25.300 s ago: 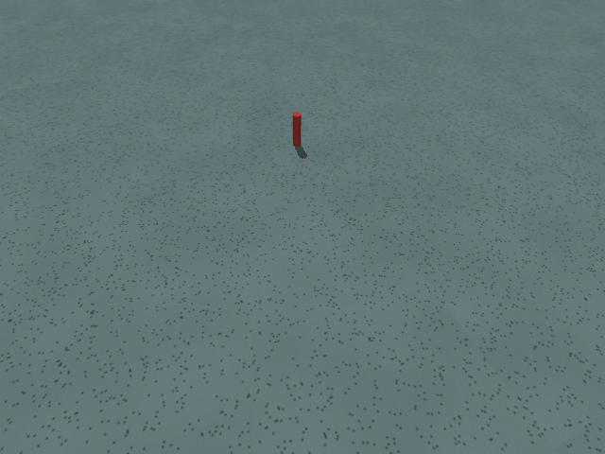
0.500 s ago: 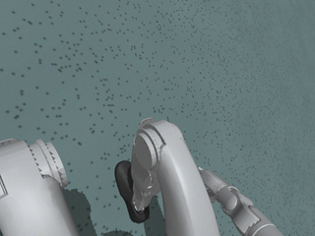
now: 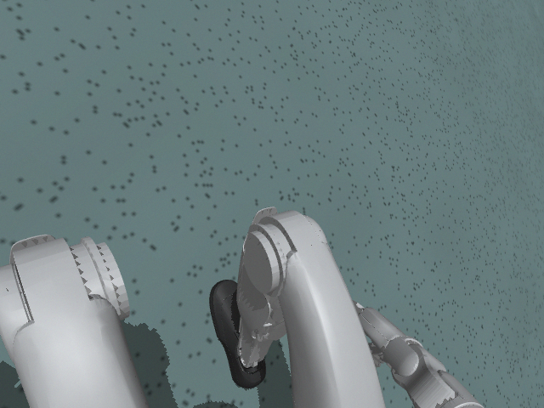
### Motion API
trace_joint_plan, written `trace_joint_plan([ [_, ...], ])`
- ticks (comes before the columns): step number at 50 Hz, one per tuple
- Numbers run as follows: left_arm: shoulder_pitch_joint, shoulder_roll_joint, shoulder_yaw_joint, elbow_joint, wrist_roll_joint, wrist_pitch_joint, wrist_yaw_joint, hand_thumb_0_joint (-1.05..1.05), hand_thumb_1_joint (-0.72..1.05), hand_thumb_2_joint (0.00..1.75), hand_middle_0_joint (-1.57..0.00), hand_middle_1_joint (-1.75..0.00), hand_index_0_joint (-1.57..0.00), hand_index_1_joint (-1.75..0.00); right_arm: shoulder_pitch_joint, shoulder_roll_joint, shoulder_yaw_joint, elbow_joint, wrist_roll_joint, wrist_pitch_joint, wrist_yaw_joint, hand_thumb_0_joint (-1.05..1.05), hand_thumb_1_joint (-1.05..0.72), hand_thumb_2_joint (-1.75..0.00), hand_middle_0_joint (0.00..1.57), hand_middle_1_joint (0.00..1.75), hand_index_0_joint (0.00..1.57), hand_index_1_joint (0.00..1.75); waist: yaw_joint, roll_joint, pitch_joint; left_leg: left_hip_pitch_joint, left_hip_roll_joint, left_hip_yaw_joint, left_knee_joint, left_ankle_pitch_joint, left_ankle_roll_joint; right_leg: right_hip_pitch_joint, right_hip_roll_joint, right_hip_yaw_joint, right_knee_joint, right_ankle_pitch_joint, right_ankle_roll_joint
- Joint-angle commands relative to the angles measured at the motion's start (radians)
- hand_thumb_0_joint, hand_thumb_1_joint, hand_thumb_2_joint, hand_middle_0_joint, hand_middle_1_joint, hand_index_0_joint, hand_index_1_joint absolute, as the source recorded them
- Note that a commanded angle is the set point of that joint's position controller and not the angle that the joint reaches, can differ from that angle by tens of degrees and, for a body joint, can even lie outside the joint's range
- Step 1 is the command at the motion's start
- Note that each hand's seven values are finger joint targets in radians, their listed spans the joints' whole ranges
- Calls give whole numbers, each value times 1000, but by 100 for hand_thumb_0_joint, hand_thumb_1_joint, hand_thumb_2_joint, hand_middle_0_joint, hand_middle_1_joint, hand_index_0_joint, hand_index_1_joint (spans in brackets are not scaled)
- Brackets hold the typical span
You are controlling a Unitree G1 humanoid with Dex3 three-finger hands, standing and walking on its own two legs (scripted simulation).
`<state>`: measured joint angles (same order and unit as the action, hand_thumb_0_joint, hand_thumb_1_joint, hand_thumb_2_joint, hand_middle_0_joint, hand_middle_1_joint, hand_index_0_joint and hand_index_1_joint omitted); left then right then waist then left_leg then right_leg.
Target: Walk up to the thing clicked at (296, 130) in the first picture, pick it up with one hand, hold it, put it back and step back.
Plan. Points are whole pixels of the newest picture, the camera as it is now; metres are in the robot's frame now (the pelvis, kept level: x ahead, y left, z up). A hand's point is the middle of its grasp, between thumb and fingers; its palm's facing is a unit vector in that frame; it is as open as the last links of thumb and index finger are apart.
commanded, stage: withdraw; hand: left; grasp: from the side
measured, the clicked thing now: out of the picture +0.42 +0.39 -0.19
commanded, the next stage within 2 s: rise in 0.02 s
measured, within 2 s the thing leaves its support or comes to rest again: neither
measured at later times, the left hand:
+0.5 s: hand out of the picture +0.30 +0.52 +0.02, palm faces +0.65 -0.62 -0.44, open 17.1 cm
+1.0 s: hand out of the picture +0.21 +0.37 +0.20, palm faces +0.50 -0.71 -0.49, open 17.4 cm
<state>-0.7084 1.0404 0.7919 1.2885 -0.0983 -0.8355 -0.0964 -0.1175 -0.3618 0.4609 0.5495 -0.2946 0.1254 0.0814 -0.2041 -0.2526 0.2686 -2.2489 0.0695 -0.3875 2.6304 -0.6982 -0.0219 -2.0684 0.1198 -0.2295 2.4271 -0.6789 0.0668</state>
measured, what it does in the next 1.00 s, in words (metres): rises, turning left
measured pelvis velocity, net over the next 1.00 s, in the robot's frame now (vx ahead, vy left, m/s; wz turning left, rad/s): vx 0.04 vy -0.02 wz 0.27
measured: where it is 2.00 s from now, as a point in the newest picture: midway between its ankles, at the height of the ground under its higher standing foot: (174, 381)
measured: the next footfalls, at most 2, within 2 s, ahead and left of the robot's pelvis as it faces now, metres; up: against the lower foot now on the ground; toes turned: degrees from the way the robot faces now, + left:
none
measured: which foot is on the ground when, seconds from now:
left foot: down 0.00-1.00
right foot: down 0.00-1.00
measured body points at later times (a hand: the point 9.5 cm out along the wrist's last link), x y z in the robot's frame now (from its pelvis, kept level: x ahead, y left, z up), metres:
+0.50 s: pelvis +0.00 -0.01 +0.06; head +0.19 +0.12 +0.45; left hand +0.26 +0.55 +0.05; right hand +0.20 -0.25 -0.04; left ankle +0.08 +0.13 -0.26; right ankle +0.13 -0.12 -0.25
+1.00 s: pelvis +0.04 -0.02 +0.28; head +0.18 +0.05 +0.71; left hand +0.18 +0.40 +0.23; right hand +0.30 -0.20 +0.18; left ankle +0.08 +0.13 -0.25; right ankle +0.12 -0.12 -0.25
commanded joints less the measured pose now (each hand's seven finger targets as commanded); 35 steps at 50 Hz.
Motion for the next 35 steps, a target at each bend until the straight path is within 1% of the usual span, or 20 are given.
trace_joint_plan([
  [1,-94,334,57,-202,-44,11,-66,0,-51,14,-14,-20,-19,-17,96,-349,-151,-2,29,9,-31,0,-85,-88,20,30,20,30,-5,634,-652,456,61,134,-352,184,2,205,15,-90,-174,204,-82],
  [4,-53,235,11,-185,-75,76,-125,0,-49,13,-16,-21,-21,-17,128,-332,-177,4,59,2,-33,0,-85,-88,20,30,20,30,-9,564,-653,398,54,142,-352,155,14,204,10,-82,-190,188,-79],
  [5,-72,256,24,-246,-81,88,-137,0,-47,14,-16,-22,-21,-17,138,-326,-189,6,68,-3,-35,0,-84,-88,20,30,20,30,6,561,-664,388,53,148,-354,157,16,199,8,-75,-192,191,-82],
  [7,-55,211,-13,-240,-80,116,-167,0,-42,5,-8,-13,-13,-9,134,-323,-210,2,85,-10,-37,0,-87,-90,20,30,20,30,8,548,-651,388,50,150,-367,111,20,152,3,-73,-195,149,-86],
  [8,-34,335,30,-166,52,184,-107,0,-46,5,-7,-9,-8,-7,150,-307,-274,28,121,-5,-31,0,-91,-91,20,30,20,30,59,595,-728,459,39,180,-420,124,17,145,-8,-50,-223,138,-93],
  [9,-115,322,23,-280,46,209,-89,0,-48,6,-7,-9,-8,-8,159,-299,-276,9,131,-2,-26,0,-92,-91,20,30,20,30,47,614,-759,478,45,177,-425,141,15,136,-7,-51,-221,154,-93],
  [10,-137,310,13,-338,58,227,-77,0,-47,6,-7,-10,-8,-8,176,-300,-292,12,141,2,-22,0,-91,-91,20,30,20,30,54,654,-789,520,44,179,-440,148,10,110,-12,-44,-214,155,-97],
  [13,-141,408,44,-476,105,316,-33,0,-53,6,-10,-11,-10,-10,211,-272,-329,14,172,17,-21,0,-98,-92,20,30,20,30,111,740,-875,587,35,213,-479,171,11,118,-22,-8,-239,156,-104],
  [15,-145,438,54,-528,133,375,-5,0,-45,15,-7,-9,-7,-9,248,-267,-362,41,184,23,-20,0,-90,-90,20,30,20,30,112,756,-887,596,29,233,-499,148,16,107,-28,13,-261,136,-107],
  [16,-176,424,43,-574,140,397,7,0,-45,12,-6,-7,-6,-7,261,-253,-368,41,188,27,-20,0,-90,-90,20,30,20,30,108,765,-910,616,29,237,-511,162,15,118,-28,19,-268,149,-107],
  [17,-115,414,50,-560,147,425,23,0,-47,11,-6,-7,-6,-7,249,-244,-380,37,201,28,-23,0,-90,-90,20,30,20,30,139,760,-886,604,24,244,-543,116,16,91,-31,25,-281,111,-111],
  [20,3,257,-19,-497,156,504,45,0,-48,10,-6,-7,-6,-7,253,-223,-412,33,221,35,-27,0,-90,-90,20,30,20,30,136,675,-833,557,15,253,-594,60,25,85,-37,29,-333,70,-110],
  [22,48,213,-35,-541,162,547,63,0,-50,9,-6,-7,-6,-7,260,-206,-441,34,236,37,-29,0,-90,-90,20,30,20,30,167,644,-874,593,10,262,-622,64,26,84,-39,43,-367,66,-112],
  [23,78,153,-70,-534,164,572,67,0,-51,8,-6,-7,-6,-7,262,-198,-453,27,243,36,-28,0,-90,-90,20,30,20,30,150,607,-876,586,6,270,-626,72,30,97,-41,49,-391,72,-111],
  [26,180,25,-133,-583,156,635,81,0,-49,10,-7,-7,-6,-7,269,-180,-498,15,269,30,-28,0,-90,-90,20,30,20,30,158,498,-907,611,0,279,-681,85,37,140,-46,71,-467,72,-109],
  [30,265,15,-152,-832,141,697,115,0,-49,9,-6,-7,-6,-7,264,-164,-529,-39,303,20,-39,0,-90,-90,20,30,20,30,194,427,-1012,678,-9,289,-793,45,45,297,-56,104,-601,39,-102],
  [31,349,-30,-171,-825,138,719,121,0,-54,6,-5,-6,-5,-6,263,-162,-535,-46,311,18,-45,0,-90,-90,20,30,20,30,198,402,-1005,708,-9,288,-826,40,47,314,-59,112,-630,35,-100],
  [33,375,-23,-163,-1009,126,735,144,0,-51,8,-6,-6,-5,-6,261,-144,-539,-64,322,11,-62,0,-90,-90,20,30,20,30,221,433,-1055,776,-10,294,-892,38,44,395,-65,131,-678,38,-100],
  [34,457,-56,-172,-1015,118,756,154,0,-51,8,-6,-6,-5,-6,251,-128,-537,-86,330,6,-72,0,-90,-90,20,30,20,30,219,399,-1055,793,-13,302,-913,42,47,450,-67,145,-726,34,-96],
  [35,446,-47,-165,-1077,114,768,168,0,-47,10,-6,-7,-6,-7,252,-121,-537,-88,333,1,-79,0,-90,-90,20,30,20,30,222,396,-1058,806,-14,311,-936,36,47,495,-72,163,-761,23,-95],
])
